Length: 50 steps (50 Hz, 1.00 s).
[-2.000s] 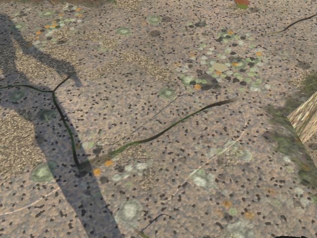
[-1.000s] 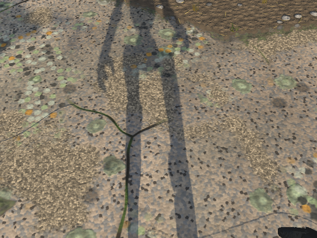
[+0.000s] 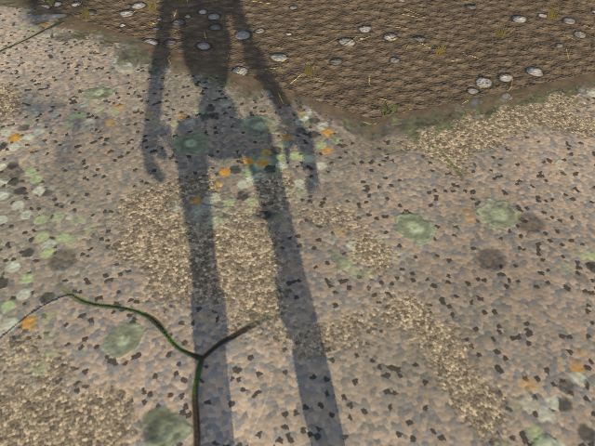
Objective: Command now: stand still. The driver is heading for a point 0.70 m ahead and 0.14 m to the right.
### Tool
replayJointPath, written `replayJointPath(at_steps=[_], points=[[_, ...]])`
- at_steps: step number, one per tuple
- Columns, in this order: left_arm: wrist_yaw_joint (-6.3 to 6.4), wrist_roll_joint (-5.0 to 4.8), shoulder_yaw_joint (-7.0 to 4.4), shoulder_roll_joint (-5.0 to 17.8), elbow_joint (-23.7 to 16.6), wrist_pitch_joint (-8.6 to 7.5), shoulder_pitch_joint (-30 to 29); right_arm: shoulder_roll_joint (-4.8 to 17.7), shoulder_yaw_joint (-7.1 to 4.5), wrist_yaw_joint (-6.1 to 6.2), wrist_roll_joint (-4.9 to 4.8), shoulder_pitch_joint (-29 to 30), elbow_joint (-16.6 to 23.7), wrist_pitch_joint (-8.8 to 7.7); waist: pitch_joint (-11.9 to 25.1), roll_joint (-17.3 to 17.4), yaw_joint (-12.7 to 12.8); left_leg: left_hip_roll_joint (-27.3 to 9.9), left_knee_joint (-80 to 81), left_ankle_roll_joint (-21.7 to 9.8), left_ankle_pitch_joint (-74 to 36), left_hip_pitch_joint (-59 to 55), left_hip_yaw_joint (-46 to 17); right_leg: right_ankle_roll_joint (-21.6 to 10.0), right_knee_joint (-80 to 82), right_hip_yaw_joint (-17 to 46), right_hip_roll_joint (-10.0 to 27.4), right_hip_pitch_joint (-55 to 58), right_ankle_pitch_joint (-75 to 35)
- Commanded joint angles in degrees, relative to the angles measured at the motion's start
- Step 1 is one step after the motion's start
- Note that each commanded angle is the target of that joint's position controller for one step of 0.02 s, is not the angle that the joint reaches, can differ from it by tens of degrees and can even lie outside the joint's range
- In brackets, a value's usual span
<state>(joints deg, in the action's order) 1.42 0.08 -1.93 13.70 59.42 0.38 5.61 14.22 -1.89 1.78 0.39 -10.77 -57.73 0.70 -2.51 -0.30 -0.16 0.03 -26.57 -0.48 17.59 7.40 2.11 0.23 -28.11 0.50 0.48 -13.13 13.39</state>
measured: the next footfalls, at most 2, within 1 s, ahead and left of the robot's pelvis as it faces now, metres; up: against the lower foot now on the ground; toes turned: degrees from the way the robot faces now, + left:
left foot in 0.90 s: +0.45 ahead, +0.10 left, +0.00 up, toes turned +2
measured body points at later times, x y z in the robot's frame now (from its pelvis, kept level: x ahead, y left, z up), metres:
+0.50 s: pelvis +0.06 -0.04 +0.00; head +0.07 -0.06 +0.44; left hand +0.09 +0.23 -0.14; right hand +0.09 -0.31 -0.16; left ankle -0.03 +0.10 -0.68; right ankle +0.04 -0.13 -0.74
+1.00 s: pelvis +0.32 +0.01 -0.01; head +0.35 +0.02 +0.44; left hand +0.30 +0.27 -0.16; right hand +0.47 -0.24 -0.13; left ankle +0.41 +0.10 -0.74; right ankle +0.15 -0.13 -0.63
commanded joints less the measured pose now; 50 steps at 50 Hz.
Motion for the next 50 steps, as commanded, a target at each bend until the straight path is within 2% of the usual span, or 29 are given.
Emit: replayJointPath(at_steps=[1,7,8,10,12,13,15,17,19,20,21,22,23,24,25,26,28,31,34,39,42,43,44,45,46,47,48,49,50], points=[[0.33,0.02,-1.25,6.7,-1.3,-0.28,-1.0,5.8,-0.89,0.26,0.02,-1.4,0.7,-0.50,3.2,0.3,0.0,-2.5,4.2,-0.7,-12.5,2.6,-2.2,-2.2,3.0,2.1,2.4,4.3,-15.3],[0.55,0.06,-1.22,6.4,0.3,0.03,-0.7,5.4,-0.50,0.37,0.07,-2.0,-1.2,-0.75,2.0,0.1,0.1,-2.5,5.0,-0.7,-9.7,3.7,-2.1,-1.8,3.7,1.8,1.9,4.0,-12.3],[0.56,0.04,-1.10,5.8,1.0,0.13,0.3,4.9,-0.41,0.40,0.02,-3.3,-2.0,-0.73,3.1,0.3,0.0,-2.1,5.7,-0.9,-3.6,3.4,-1.7,-1.8,3.7,1.0,1.1,4.3,-6.3],[0.67,-0.47,-1.42,6.2,1.3,0.23,0.5,6.8,-1.09,0.63,-0.66,-3.6,-2.2,-0.55,0.0,2.4,-0.2,-2.9,7.3,-3.3,14.7,5.9,-4.0,-2.2,0.6,-1.5,-1.6,-0.4,12.7],[0.47,-0.51,-1.43,5.9,0.0,-0.84,-1.8,8.9,-1.82,0.80,-1.21,-5.7,-2.0,-1.15,-4.4,6.0,-1.6,-8.9,12.5,-7.3,27.8,6.6,-12.7,-2.4,-5.5,-3.0,-2.3,-8.6,17.6],[0.07,-0.78,-1.31,4.8,-0.6,-1.72,-2.5,10.6,-2.47,0.78,-1.52,-7.2,-2.4,-1.77,-5.6,9.4,-1.9,-14.5,16.4,-10.2,31.1,5.6,-19.9,-2.3,-11.8,-4.5,-2.2,-11.5,13.3],[-0.81,-1.45,-1.45,4.7,-1.4,-3.21,-3.2,10.2,-2.75,0.61,-1.47,-7.2,-2.5,-3.18,-8.2,9.6,-1.6,-20.1,18.4,-13.3,26.7,4.8,-26.2,-3.5,-18.5,-1.6,1.8,-16.3,12.3],[-1.55,-2.03,-1.50,4.4,-1.5,-4.28,-2.0,9.1,-2.66,0.06,-1.88,-5.4,-1.7,-4.01,-7.7,8.1,-0.3,-18.6,16.4,-11.6,19.1,2.5,-22.0,-4.7,-13.5,-1.2,3.3,-15.9,14.4],[-1.82,-1.89,-2.04,4.2,1.6,-4.79,4.9,9.2,-2.74,-0.49,-2.55,-1.9,-0.6,-3.85,-4.9,6.6,3.4,-12.7,11.7,-8.5,12.3,9.5,-12.9,-4.5,-0.9,-5.8,-0.2,1.1,4.9],[-1.76,-1.49,-2.77,5.2,4.0,-4.60,10.3,8.9,-2.64,-0.67,-2.30,-1.6,-0.2,-3.83,-2.6,5.1,5.1,-9.7,6.8,-7.4,6.9,13.5,-9.5,-3.8,0.1,-6.1,-2.0,9.8,1.5],[-1.59,-1.23,-3.70,7.8,5.3,-4.59,17.0,6.6,-1.89,-0.88,-1.79,-0.2,0.7,-4.11,0.0,-2.5,7.6,-5.2,-7.6,-4.6,-1.1,18.7,-3.4,-5.7,4.9,4.1,4.2,17.1,4.1],[-1.80,-1.50,-5.15,14.8,6.4,-4.79,24.5,2.6,-0.96,-0.78,-1.32,-0.1,3.2,-4.94,4.0,-18.9,8.8,2.3,-26.8,-0.6,7.7,31.0,2.5,-14.2,14.9,29.5,17.6,25.8,10.5],[-2.19,-0.56,-3.58,11.1,6.3,-5.86,23.4,4.4,-1.46,-0.75,-2.36,1.8,4.0,-5.65,3.3,-13.4,7.6,1.2,-39.4,-1.1,15.6,36.7,-5.0,-17.9,18.2,39.9,22.3,23.9,15.8],[-2.19,-0.56,-2.60,8.4,4.7,-6.77,18.6,5.1,-1.66,-1.21,-3.66,2.0,4.2,-6.30,-0.8,-8.2,5.1,-2.0,-44.3,-2.8,11.3,41.0,-7.5,-16.6,17.8,35.0,21.8,21.8,16.2],[-2.42,-0.49,-1.97,6.8,3.3,-7.26,15.3,5.2,-1.73,-1.53,-3.70,1.5,3.6,-6.69,-1.8,-5.4,3.6,-4.4,-44.4,-4.0,5.5,41.4,-6.9,-14.3,18.0,28.5,19.1,19.9,13.9],[-2.67,-0.54,-1.54,6.3,2.4,-7.41,13.3,5.7,-2.11,-1.55,-3.04,1.6,3.3,-6.93,-3.0,-3.7,2.5,-6.1,-41.4,-4.3,0.7,41.0,-6.4,-12.6,18.6,23.2,17.4,17.9,7.8],[-2.56,-0.09,-0.66,4.4,2.2,-6.95,14.0,5.6,-2.69,-1.97,-2.14,1.8,3.0,-6.57,-2.4,-4.4,1.8,-7.4,-35.5,-3.6,-4.5,35.9,-4.9,-10.2,19.4,14.3,13.8,15.0,-4.4],[-1.46,0.17,-0.68,6.2,2.6,-6.29,17.4,3.2,-2.32,-2.34,-1.58,6.1,4.6,-5.67,-2.7,-3.5,2.4,-6.7,-27.6,-1.1,-8.8,35.7,-2.3,-10.9,20.5,8.7,12.4,14.2,-15.3],[-0.59,0.19,-0.90,7.5,2.0,-5.84,18.2,1.5,-1.39,-2.67,-1.63,13.6,7.3,-5.50,-4.3,-3.6,3.7,-5.2,-15.3,0.0,-15.6,32.4,-0.6,-10.4,22.3,4.7,11.0,10.7,-16.0],[-0.31,-0.80,-1.51,7.5,3.0,-5.40,22.1,2.3,-0.87,-4.00,-2.17,20.4,10.2,-5.78,-6.7,-4.1,4.4,-3.7,-6.1,-1.9,-19.4,29.5,-0.1,-10.2,22.6,2.3,13.2,13.9,-17.1],[-0.22,-0.86,-2.34,8.9,2.3,-4.74,20.4,5.0,-1.83,-4.63,-2.15,17.9,10.5,-6.27,-3.3,-5.2,1.0,-1.8,-3.9,-4.5,-15.3,23.6,0.6,-8.7,16.2,1.0,14.9,19.2,-32.9],[-0.19,-0.74,-2.66,9.6,2.0,-4.38,19.5,6.7,-2.73,-4.49,-2.07,13.5,9.5,-6.28,0.3,-6.5,-1.7,0.1,-4.4,-5.5,-13.8,17.0,1.9,-8.0,10.7,0.3,14.7,19.8,-43.8],[-0.17,-0.47,-2.52,9.1,1.6,-3.85,18.6,8.8,-4.12,-4.14,-2.15,4.1,6.7,-6.11,5.7,-6.6,-6.4,2.0,-4.2,-7.0,-13.7,5.4,3.1,-6.7,0.1,-1.5,12.5,17.6,-50.0],[-0.25,0.07,-1.91,8.0,0.5,-3.70,18.2,11.4,-5.30,-3.59,-1.92,-6.4,3.9,-5.80,12.3,-5.0,-10.5,-3.2,-6.0,-9.5,-12.2,-11.7,-2.9,-4.9,-14.7,-2.4,10.2,6.5,-40.6],[-1.14,0.01,0.27,0.0,-0.5,-4.73,25.4,16.9,-6.47,-3.30,-0.61,-14.2,2.2,-5.57,22.8,10.0,-7.2,-19.5,-0.9,-19.6,1.8,-33.5,-31.9,-0.7,-39.6,-2.9,-0.5,-16.4,-8.1],[-1.58,-1.22,0.13,1.1,0.2,-6.59,23.0,12.7,-4.96,-3.45,-0.87,-13.4,1.8,-5.52,25.1,11.7,-7.7,-22.5,10.7,-20.3,9.1,-32.7,-47.3,-1.6,-49.6,6.3,-3.5,-23.3,18.1],[-1.72,-3.04,-1.31,5.8,-2.4,-7.73,16.4,9.8,-4.00,-3.52,-1.42,-7.0,2.6,-6.04,14.5,10.3,-6.5,-20.2,12.1,-16.7,9.7,-24.2,-38.9,-3.0,-53.0,6.5,0.1,-29.2,15.7],[-1.34,-3.35,-1.53,7.0,-3.6,-8.21,12.6,7.4,-3.18,-3.57,-1.25,-1.2,4.0,-6.49,8.8,5.7,-4.5,-18.4,13.4,-14.7,4.6,-14.4,-30.3,-3.9,-50.8,4.8,3.5,-28.3,10.1],[-0.74,-2.54,-2.07,7.0,-3.7,-8.04,11.2,5.2,-2.49,-3.89,-0.61,2.4,4.4,-6.96,5.1,2.6,-2.4,-16.3,14.9,-13.5,-1.9,-5.4,-23.7,-3.9,-46.9,3.8,5.9,-25.2,5.8]])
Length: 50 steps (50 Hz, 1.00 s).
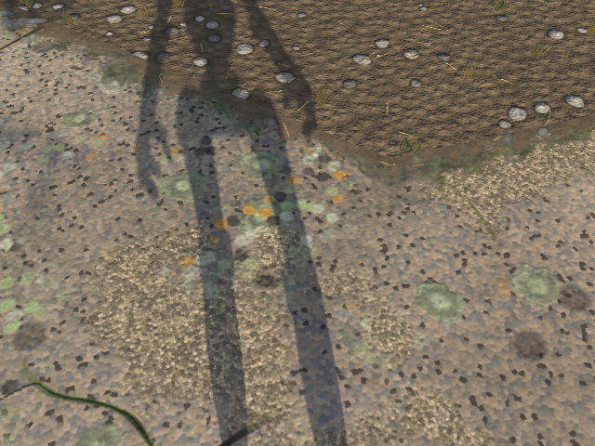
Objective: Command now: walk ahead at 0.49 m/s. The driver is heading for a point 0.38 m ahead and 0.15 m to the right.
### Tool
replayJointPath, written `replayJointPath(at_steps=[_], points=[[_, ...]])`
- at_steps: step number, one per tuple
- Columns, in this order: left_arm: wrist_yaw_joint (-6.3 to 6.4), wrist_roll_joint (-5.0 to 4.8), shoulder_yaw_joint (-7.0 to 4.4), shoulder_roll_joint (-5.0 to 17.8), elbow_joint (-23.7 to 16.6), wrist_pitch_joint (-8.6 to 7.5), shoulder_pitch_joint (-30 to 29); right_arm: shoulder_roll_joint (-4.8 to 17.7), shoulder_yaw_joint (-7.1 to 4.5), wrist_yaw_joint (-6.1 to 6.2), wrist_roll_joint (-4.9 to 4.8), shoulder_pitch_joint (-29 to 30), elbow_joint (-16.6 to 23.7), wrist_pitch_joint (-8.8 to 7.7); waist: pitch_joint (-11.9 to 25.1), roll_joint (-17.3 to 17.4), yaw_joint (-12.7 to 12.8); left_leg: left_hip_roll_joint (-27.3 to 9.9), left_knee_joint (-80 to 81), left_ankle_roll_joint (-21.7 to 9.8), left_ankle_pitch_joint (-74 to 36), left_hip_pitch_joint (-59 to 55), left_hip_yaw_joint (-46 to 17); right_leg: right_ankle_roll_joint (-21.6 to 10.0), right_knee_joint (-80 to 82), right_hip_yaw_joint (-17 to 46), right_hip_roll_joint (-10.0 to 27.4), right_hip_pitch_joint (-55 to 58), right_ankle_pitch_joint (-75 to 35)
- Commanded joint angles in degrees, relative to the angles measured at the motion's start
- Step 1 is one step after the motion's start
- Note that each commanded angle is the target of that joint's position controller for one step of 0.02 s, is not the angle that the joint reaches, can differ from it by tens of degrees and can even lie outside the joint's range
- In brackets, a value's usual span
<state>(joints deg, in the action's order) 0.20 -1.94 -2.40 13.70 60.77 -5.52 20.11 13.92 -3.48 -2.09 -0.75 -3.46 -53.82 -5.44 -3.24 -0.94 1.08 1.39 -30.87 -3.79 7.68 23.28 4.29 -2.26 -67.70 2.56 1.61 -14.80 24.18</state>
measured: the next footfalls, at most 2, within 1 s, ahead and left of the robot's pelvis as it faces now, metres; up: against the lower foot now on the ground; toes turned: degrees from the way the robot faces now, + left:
right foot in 0.42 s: +0.40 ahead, -0.15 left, +0.00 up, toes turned -11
left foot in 0.78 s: +0.40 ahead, +0.09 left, +0.00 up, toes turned -9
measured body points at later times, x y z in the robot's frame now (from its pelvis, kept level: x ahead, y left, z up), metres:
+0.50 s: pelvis +0.26 -0.04 +0.00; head +0.30 -0.06 +0.44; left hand +0.47 +0.18 -0.11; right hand +0.26 -0.32 -0.15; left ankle +0.12 +0.10 -0.64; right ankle +0.36 -0.14 -0.73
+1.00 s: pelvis +0.35 -0.03 +0.01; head +0.36 -0.02 +0.46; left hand +0.49 +0.20 -0.13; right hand +0.36 -0.29 -0.13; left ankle +0.36 +0.10 -0.73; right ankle +0.36 -0.14 -0.73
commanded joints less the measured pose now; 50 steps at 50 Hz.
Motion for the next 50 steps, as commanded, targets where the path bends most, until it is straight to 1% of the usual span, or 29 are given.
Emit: replayJointPath(at_steps=[1,3,4,6,10,13,15,17,19,20,21,22,23,24,25,26,27,28,30,33,36,38,39,40,41,42,43,46,50], points=[[0.87,0.27,-2.00,6.1,-4.7,-1.33,-1.8,4.0,-0.38,-0.25,1.20,-3.2,0.4,-1.21,4.7,4.1,-1.2,-15.6,20.8,-9.1,4.6,-15.2,-21.1,-1.5,-4.2,2.1,6.8,-19.1,-7.6],[1.03,0.33,-1.80,3.1,-4.2,0.31,0.7,3.8,-0.25,-0.27,1.23,-3.8,-0.6,-1.33,3.7,5.4,0.7,-14.2,23.2,-9.3,2.1,-9.9,-16.1,-1.2,-0.4,1.9,7.9,-15.4,-8.0],[1.08,0.27,-1.83,2.9,-4.7,0.91,-0.2,4.5,-0.37,0.10,1.25,-5.0,-1.2,-1.42,2.6,5.3,0.8,-14.0,24.4,-9.4,1.2,-8.6,-14.0,-0.8,1.3,1.6,8.2,-16.3,-9.2],[1.19,0.52,-2.24,4.1,-6.5,1.51,-4.6,6.5,-0.73,1.18,1.59,-7.2,-2.2,-1.60,0.6,4.4,0.3,-14.3,26.1,-9.6,-0.8,-9.2,-11.2,0.4,6.2,2.1,8.5,-21.3,-14.5],[0.17,0.79,-2.34,3.8,-9.0,1.10,-11.2,7.5,-0.75,2.56,1.63,-10.2,-2.7,-1.54,0.0,3.4,-1.5,-13.1,26.4,-7.3,-6.3,-13.2,-4.4,0.6,19.5,2.3,6.4,-24.4,-27.8],[-0.92,1.43,-1.30,2.0,-11.7,0.72,-18.0,7.7,-0.36,3.31,1.53,-11.7,-2.9,-1.08,-1.5,2.5,-3.5,-11.8,24.5,-5.6,-17.8,-13.5,2.0,0.6,29.4,-2.5,3.9,-19.6,-33.7],[-1.82,1.59,-1.08,2.2,-13.6,0.89,-20.4,8.6,-0.48,3.81,1.18,-13.2,-3.4,0.02,-0.9,3.1,-4.0,-12.8,20.4,-5.0,-24.7,-18.2,3.6,0.5,32.3,-4.1,2.8,-19.5,-32.5],[-2.76,1.65,-1.31,3.2,-15.1,1.10,-20.3,9.6,-0.82,4.23,0.57,-14.0,-3.6,1.48,0.6,4.1,-3.4,-14.8,15.0,-4.3,-32.6,-23.4,3.3,-0.7,34.0,-4.8,1.5,-19.1,-26.5],[-3.34,1.86,-2.38,5.8,-14.6,0.96,-14.3,10.6,-1.25,4.60,0.04,-13.1,-3.1,2.63,4.1,5.6,0.1,-15.2,5.8,-3.0,-43.0,-26.3,2.5,-2.7,36.0,-6.1,-1.6,-12.7,-20.9],[-3.34,1.85,-3.57,8.1,-12.7,0.66,-7.5,10.5,-1.20,4.63,-0.03,-12.0,-2.6,3.12,7.4,4.4,3.5,-13.1,-3.3,-1.4,-42.4,-25.9,3.6,-4.1,41.0,-6.6,-3.5,-4.7,-25.5],[-2.55,2.40,-4.80,12.5,-12.0,0.67,-2.9,9.9,-0.80,4.44,0.93,-13.9,-1.6,2.84,12.8,-0.6,4.7,-9.7,-16.5,1.5,-29.0,-17.9,4.9,-6.5,40.7,0.0,1.8,8.8,-47.7],[-1.47,3.42,-4.92,16.6,-12.5,1.33,-2.0,2.4,1.65,3.15,3.07,-21.0,-0.5,1.81,22.0,-14.3,-0.3,-0.3,-39.6,5.7,23.4,5.0,4.2,-18.8,34.7,21.6,19.1,32.4,-74.2],[-1.36,3.05,-3.19,11.2,-12.3,1.56,0.7,4.4,1.51,2.06,1.08,-22.2,-2.7,0.82,32.8,-9.2,1.9,0.9,-47.7,5.8,33.9,6.7,-8.7,-23.5,38.7,30.3,22.8,34.9,-69.9],[-1.29,2.70,-2.60,9.2,-13.3,1.88,-3.0,7.9,0.35,1.74,-1.17,-16.6,-1.5,0.76,26.8,-5.6,2.7,-2.2,-47.8,5.3,30.9,9.2,-10.1,-20.5,40.7,22.9,19.4,28.4,-62.7],[-1.05,1.96,-2.17,7.7,-13.9,1.98,-7.9,7.8,0.32,2.32,-1.38,-11.6,-0.2,1.21,18.8,-2.1,1.8,-4.4,-44.1,5.3,27.1,11.7,-8.4,-17.1,42.8,17.3,16.5,20.7,-54.1],[-0.79,2.02,-1.51,6.1,-14.4,2.03,-11.5,7.6,-0.01,3.25,-0.60,-9.4,-0.3,2.12,13.6,0.9,0.5,-6.2,-39.6,5.6,24.2,10.2,-8.1,-15.1,45.7,14.0,14.6,11.7,-47.2],[-0.66,2.53,-1.44,6.1,-14.4,2.00,-13.6,7.9,-0.40,4.02,-0.07,-9.6,-0.2,3.35,11.2,-0.3,-1.5,-7.1,-35.7,5.7,22.0,5.2,-8.0,-13.9,48.1,11.7,13.2,3.8,-42.9],[-0.73,3.25,-1.70,6.9,-14.4,2.16,-14.8,7.0,-0.33,4.43,0.18,-10.9,-0.6,4.38,10.2,-2.1,-2.7,-6.7,-32.0,5.9,20.6,1.2,-7.1,-13.5,49.9,10.3,12.1,-1.0,-39.5],[-0.53,3.93,-1.92,7.4,-14.2,2.26,-15.4,4.9,-0.01,5.04,0.42,-12.7,-1.5,5.18,10.3,-3.7,-3.6,-6.0,-24.2,6.2,19.4,-2.8,-6.1,-13.5,51.2,7.6,10.7,-4.4,-38.3],[0.29,3.52,-1.89,7.4,-13.8,2.77,-15.4,5.0,-0.02,5.22,0.55,-11.2,-1.7,5.73,12.3,-4.7,-3.0,-5.7,-15.6,6.2,12.4,-6.5,-5.7,-12.3,52.8,6.6,10.1,-4.2,-28.5],[0.81,3.00,-1.43,6.7,-13.2,3.66,-16.2,5.3,-0.28,4.91,0.74,-9.0,-1.8,6.05,9.9,-5.1,-2.9,-5.0,-8.0,5.6,7.8,-9.6,-4.7,-10.0,54.2,6.7,8.7,-6.1,-9.9],[0.85,2.37,-0.82,5.2,-12.3,4.03,-15.8,4.7,-0.22,4.52,1.56,-9.4,-2.6,5.77,7.5,-4.3,-3.9,-4.1,1.4,4.2,2.7,-14.0,-3.5,-6.6,53.1,5.9,6.4,-8.2,-0.1],[0.72,2.47,-0.40,4.0,-11.2,3.99,-13.5,5.4,-0.21,4.36,2.30,-9.5,-2.6,5.57,6.3,-2.7,-3.6,-6.1,5.1,3.1,0.1,-15.6,-5.9,-3.9,52.1,5.4,4.9,-8.9,2.7],[0.63,2.92,-0.39,3.8,-10.9,3.92,-12.0,8.3,-0.52,4.41,2.45,-9.2,-2.1,5.35,4.7,1.5,-1.8,-10.3,7.6,1.3,-0.8,-14.6,-10.0,-1.6,47.9,3.2,2.2,-9.4,2.5],[0.65,2.75,-0.53,3.0,-10.9,3.97,-9.9,10.0,-0.97,4.39,1.47,-7.1,-2.9,5.23,3.5,9.1,1.6,-10.4,8.9,-0.5,10.3,-7.0,-10.8,0.0,46.9,-1.3,-1.6,-4.9,-2.3],[0.87,3.12,-0.58,3.9,-10.6,4.09,-12.2,6.8,-0.35,4.08,1.35,-5.8,-2.7,4.71,2.5,8.8,0.3,-9.0,11.6,0.4,17.1,-1.6,-10.5,0.8,44.6,-1.9,-1.6,1.2,-7.4],[1.03,2.83,-0.91,4.6,-10.7,4.29,-12.9,5.7,0.00,4.01,1.68,-5.4,-2.9,4.19,2.4,8.5,0.3,-8.4,12.4,1.8,17.9,0.1,-9.9,0.4,43.6,-1.8,-1.2,3.5,-10.0],[1.18,2.82,-1.09,4.8,-9.1,4.71,-12.0,6.0,0.06,3.98,1.29,-6.2,-3.7,2.99,3.0,5.6,-0.2,-6.8,9.9,3.3,8.6,-3.9,-7.9,-1.0,43.4,-0.7,-0.1,3.4,-14.6],[0.93,2.35,-1.15,4.3,-7.8,4.43,-12.3,5.7,0.15,4.25,0.87,-8.8,-5.0,3.13,4.9,2.7,-1.5,-6.1,7.1,2.5,0.2,-8.6,-6.9,-0.8,42.6,-0.9,0.1,3.6,-20.8]])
